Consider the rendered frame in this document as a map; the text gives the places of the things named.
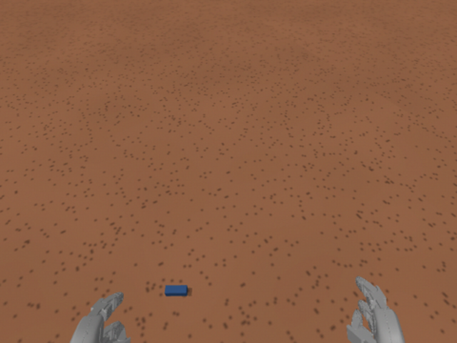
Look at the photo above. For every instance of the right robot hand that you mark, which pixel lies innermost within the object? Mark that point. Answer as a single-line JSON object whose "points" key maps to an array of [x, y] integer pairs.
{"points": [[382, 321]]}

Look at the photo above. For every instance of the left robot hand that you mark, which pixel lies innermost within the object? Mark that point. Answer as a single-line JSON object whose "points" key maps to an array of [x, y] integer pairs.
{"points": [[91, 328]]}

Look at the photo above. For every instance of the small box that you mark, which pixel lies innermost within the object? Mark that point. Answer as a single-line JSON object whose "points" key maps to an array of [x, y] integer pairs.
{"points": [[176, 290]]}

